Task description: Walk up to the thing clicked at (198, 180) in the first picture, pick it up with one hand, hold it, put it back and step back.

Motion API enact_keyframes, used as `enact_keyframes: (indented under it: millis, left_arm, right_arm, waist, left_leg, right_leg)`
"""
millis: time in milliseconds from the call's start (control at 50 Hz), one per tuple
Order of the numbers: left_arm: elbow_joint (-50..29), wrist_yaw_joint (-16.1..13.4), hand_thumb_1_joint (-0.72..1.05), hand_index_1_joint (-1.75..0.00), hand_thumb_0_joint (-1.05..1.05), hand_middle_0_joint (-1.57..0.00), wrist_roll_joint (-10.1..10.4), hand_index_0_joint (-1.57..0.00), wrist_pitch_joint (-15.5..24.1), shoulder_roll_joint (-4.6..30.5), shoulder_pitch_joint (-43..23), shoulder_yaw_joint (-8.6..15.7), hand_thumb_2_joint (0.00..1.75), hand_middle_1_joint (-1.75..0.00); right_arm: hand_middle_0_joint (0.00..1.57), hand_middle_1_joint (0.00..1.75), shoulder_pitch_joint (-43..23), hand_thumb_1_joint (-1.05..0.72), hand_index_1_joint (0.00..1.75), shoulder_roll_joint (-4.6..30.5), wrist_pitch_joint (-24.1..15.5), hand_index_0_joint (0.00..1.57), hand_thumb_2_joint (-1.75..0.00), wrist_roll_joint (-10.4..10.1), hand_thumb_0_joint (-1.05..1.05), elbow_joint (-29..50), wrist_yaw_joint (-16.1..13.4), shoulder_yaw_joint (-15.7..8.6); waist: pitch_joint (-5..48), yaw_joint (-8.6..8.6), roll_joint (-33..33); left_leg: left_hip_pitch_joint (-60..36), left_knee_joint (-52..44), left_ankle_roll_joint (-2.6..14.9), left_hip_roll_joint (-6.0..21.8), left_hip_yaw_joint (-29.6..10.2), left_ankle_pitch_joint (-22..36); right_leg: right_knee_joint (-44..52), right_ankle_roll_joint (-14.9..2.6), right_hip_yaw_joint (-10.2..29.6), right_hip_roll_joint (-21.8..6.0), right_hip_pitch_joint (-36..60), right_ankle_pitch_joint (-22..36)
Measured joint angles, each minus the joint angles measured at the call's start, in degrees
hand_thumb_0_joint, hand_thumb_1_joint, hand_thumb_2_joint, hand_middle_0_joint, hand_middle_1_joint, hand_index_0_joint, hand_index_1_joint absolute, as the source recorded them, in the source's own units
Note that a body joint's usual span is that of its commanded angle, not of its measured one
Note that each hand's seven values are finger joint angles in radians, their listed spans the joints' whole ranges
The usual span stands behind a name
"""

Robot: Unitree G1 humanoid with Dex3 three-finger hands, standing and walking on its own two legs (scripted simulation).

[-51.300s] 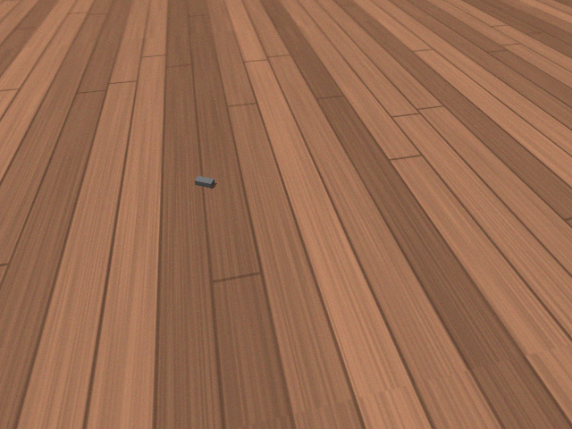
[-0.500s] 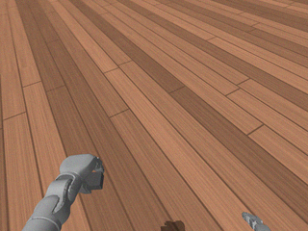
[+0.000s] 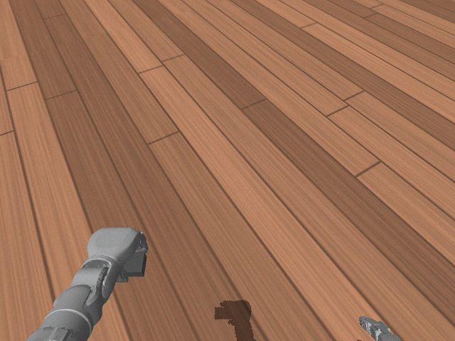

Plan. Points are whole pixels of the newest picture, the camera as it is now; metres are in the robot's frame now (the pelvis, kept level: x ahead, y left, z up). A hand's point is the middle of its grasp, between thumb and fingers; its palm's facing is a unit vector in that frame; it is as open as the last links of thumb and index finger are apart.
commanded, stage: crouch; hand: left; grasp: from above
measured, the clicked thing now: (121, 264) +0.32 +0.23 -0.13
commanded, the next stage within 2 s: lower in 1.66 s
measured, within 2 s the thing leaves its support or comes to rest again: neither
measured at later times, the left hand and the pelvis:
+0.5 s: hand (149, 271) +0.37 +0.23 -0.34, palm faces -0.44 +0.05 -0.90, open 7.1 cm; pelvis -0.06 +0.01 -0.21, yaw -1 degrees
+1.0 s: hand (161, 275) +0.40 +0.22 -0.50, palm faces -0.45 +0.01 -0.89, open 7.1 cm; pelvis -0.06 +0.00 -0.33, yaw -3 degrees
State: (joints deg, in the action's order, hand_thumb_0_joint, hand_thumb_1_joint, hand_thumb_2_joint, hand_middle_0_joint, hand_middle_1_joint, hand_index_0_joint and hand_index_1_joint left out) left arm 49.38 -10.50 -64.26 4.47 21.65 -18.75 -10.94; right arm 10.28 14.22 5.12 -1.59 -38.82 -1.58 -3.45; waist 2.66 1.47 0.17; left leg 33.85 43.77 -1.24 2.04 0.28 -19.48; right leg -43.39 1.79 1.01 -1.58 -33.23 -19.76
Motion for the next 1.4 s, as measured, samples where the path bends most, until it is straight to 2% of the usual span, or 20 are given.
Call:
enact_keyframes:
  millis: [140,260,340,480,560,640,800,900,1080,1220,1400]
  left_arm:
    - [10.27,-6.99,0.43,-0.07,0.01,-1.05,-3.60,-1.05,0.35,-0.05,-8.77,1.34,0.07,-0.09]
    - [15.87,-10.02,0.43,-0.08,0.01,-1.04,-4.48,-1.04,-0.55,1.15,-15.63,2.99,0.07,-0.09]
    - [17.28,-10.56,0.43,-0.07,0.01,-1.05,-4.08,-1.05,-1.62,2.20,-19.03,4.45,0.07,-0.08]
    - [21.18,-9.42,0.43,-0.07,0.01,-1.05,-3.11,-1.05,-2.15,4.28,-24.39,6.57,0.07,-0.08]
    - [23.17,-8.59,0.43,-0.07,0.01,-1.05,-2.67,-1.05,-0.91,5.45,-26.01,7.50,0.07,-0.08]
    - [23.88,-8.75,0.43,-0.07,0.01,-1.05,-3.54,-1.05,1.37,6.83,-27.02,8.51,0.07,-0.09]
    - [25.64,-12.22,0.43,-0.07,0.01,-1.05,-7.23,-1.05,3.56,9.72,-30.42,10.91,0.07,-0.08]
    - [27.07,-12.93,0.43,-0.07,0.01,-1.05,-7.49,-1.05,2.50,10.99,-32.53,11.93,0.08,-0.08]
    - [27.49,-11.13,0.43,-0.07,0.01,-1.05,-6.64,-1.05,3.12,12.42,-33.78,12.97,0.08,-0.08]
    - [29.24,-10.96,0.43,-0.08,0.01,-1.04,-7.93,-1.04,4.91,14.02,-35.14,13.52,0.07,-0.09]
    - [33.85,-12.91,0.44,-0.08,0.01,-1.03,-9.60,-1.04,5.83,15.58,-37.28,13.97,0.06,-0.09]
  right_arm:
    - [0.20,0.29,1.01,-0.90,0.30,0.97,-1.09,0.20,-0.90,1.68,0.00,-0.98,0.99,-1.21]
    - [0.20,0.29,1.86,-0.90,0.30,0.94,-2.91,0.20,-0.90,2.95,0.00,-2.44,0.62,-1.32]
    - [0.20,0.29,2.23,-0.90,0.30,0.27,-3.79,0.20,-0.90,3.73,0.00,-3.62,0.35,-1.19]
    - [0.20,0.29,2.49,-0.90,0.30,-1.39,-5.12,0.20,-0.90,4.70,0.00,-4.46,0.89,-0.07]
    - [0.20,0.29,2.35,-0.90,0.30,-1.88,-6.04,0.21,-0.90,4.96,0.00,-4.27,1.69,0.87]
    - [0.21,0.29,1.86,-0.89,0.30,-1.93,-7.20,0.21,-0.89,5.38,0.00,-4.29,2.57,1.87]
    - [0.21,0.29,-0.31,-0.90,0.30,-0.98,-8.76,0.21,-0.90,7.10,0.00,-4.68,4.30,2.54]
    - [0.20,0.29,-1.58,-0.90,0.30,-0.51,-9.14,0.21,-0.90,7.90,0.00,-4.11,5.65,2.20]
    - [0.20,0.29,-2.10,-0.91,0.30,-0.34,-8.71,0.20,-0.90,8.50,0.00,-3.87,7.50,2.32]
    - [0.20,0.29,-1.35,-0.91,0.30,-0.38,-8.12,0.20,-0.90,9.00,0.00,-4.39,8.59,2.96]
    - [0.20,0.29,-0.77,-0.91,0.30,0.04,-8.33,0.20,-0.90,9.62,0.00,-4.97,9.19,4.04]
  waist:
    - [3.90,2.02,-0.25]
    - [6.71,4.45,0.48]
    - [7.63,5.83,1.32]
    - [7.84,7.57,2.51]
    - [7.76,8.39,2.79]
    - [7.60,9.09,2.24]
    - [6.60,10.23,0.70]
    - [5.51,10.79,0.42]
    - [3.67,10.78,0.37]
    - [2.62,11.31,-0.17]
    - [1.44,12.70,-0.42]
  left_leg:
    - [20.76,18.76,0.06,0.25,-1.37,-6.28]
    - [38.60,33.63,0.38,0.21,-2.19,-10.34]
    - [48.55,42.08,0.69,0.13,-2.49,-12.30]
    - [61.95,53.19,0.98,-0.15,-2.91,-14.04]
    - [68.36,58.55,0.96,-0.33,-3.46,-14.81]
    - [74.14,63.47,0.63,-0.57,-4.21,-15.66]
    - [82.56,72.06,-0.24,-1.03,-5.92,-17.76]
    - [85.56,75.65,-0.54,-1.08,-6.52,-18.74]
    - [88.43,80.17,-0.64,-0.75,-7.13,-20.09]
    - [91.33,83.81,-0.68,-0.88,-7.74,-20.14]
    - [95.20,87.99,-0.60,-1.34,-8.08,-19.21]
  right_leg:
    - [-17.72,0.44,-0.48,0.37,-19.94,-6.01]
    - [-31.95,0.74,-0.49,0.58,-37.28,-9.88]
    - [-40.13,1.01,-0.28,0.71,-47.03,-11.75]
    - [-51.17,1.09,0.04,0.86,-60.20,-13.66]
    - [-56.48,1.06,-0.11,0.95,-66.40,-14.61]
    - [-61.41,1.05,-0.46,1.00,-71.96,-15.66]
    - [-69.86,1.04,-1.39,1.10,-79.92,-18.04]
    - [-73.29,0.97,-1.64,1.31,-82.80,-18.98]
    - [-77.45,1.26,-1.75,1.99,-85.78,-19.89]
    - [-80.71,1.44,-1.94,2.31,-88.45,-19.81]
    - [-84.73,1.32,-1.82,2.52,-92.05,-19.05]
